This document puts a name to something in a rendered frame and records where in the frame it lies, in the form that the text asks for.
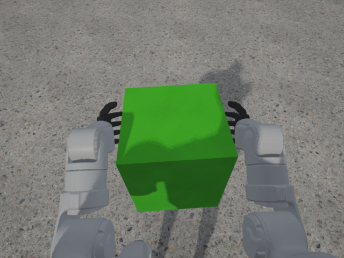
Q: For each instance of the right robot hand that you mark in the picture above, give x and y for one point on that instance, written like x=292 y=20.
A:
x=237 y=116

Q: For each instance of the robot right upper arm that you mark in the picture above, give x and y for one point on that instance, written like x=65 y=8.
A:
x=276 y=234

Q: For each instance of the robot left forearm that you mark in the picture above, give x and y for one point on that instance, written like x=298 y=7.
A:
x=86 y=163

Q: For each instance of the left robot hand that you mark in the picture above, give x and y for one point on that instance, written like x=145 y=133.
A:
x=104 y=116

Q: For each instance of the robot left upper arm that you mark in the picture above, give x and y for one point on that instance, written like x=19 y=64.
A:
x=85 y=238

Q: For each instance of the carton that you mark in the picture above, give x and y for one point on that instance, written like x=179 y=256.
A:
x=175 y=149

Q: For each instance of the left robot thigh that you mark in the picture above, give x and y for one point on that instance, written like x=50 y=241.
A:
x=136 y=249

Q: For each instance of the robot right forearm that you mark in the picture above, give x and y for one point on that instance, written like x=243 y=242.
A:
x=265 y=158

